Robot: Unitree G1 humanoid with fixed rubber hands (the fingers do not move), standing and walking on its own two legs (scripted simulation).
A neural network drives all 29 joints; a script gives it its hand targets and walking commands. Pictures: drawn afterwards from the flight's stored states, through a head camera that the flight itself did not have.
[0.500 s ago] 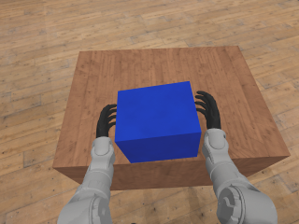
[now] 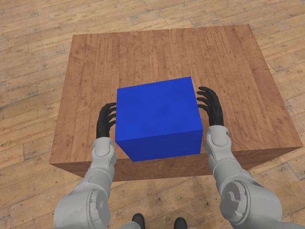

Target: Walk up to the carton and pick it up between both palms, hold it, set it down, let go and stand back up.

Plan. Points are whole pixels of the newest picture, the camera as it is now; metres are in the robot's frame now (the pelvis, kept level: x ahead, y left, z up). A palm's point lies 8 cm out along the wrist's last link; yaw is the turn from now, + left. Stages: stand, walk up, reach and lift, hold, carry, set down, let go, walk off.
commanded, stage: set down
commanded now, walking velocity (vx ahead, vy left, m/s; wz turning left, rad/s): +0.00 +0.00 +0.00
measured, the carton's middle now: (159, 122) +0.42 +0.02 -0.09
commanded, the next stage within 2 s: none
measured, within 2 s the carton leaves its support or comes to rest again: neither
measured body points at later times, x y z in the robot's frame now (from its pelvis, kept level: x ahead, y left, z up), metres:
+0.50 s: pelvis -0.02 +0.01 -0.02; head +0.11 +0.00 +0.41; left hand +0.38 +0.17 -0.05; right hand +0.40 -0.15 -0.04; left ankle +0.00 +0.12 -0.73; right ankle -0.01 -0.10 -0.73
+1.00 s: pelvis -0.03 +0.01 -0.04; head +0.11 +0.01 +0.39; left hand +0.39 +0.17 -0.06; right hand +0.41 -0.14 -0.04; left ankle +0.00 +0.12 -0.73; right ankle -0.01 -0.10 -0.73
